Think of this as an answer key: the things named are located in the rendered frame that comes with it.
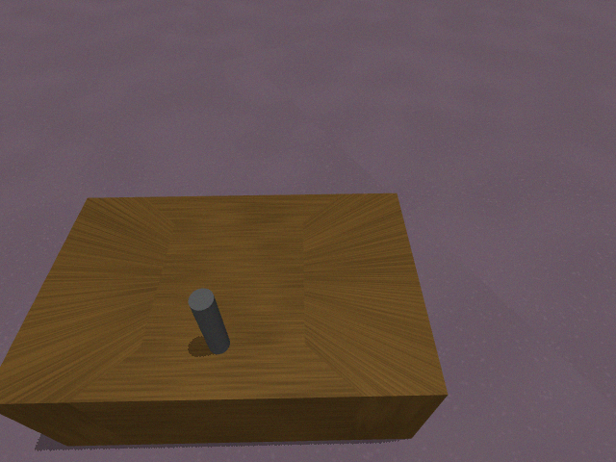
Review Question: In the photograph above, can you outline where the can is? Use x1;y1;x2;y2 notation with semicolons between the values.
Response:
188;288;230;354

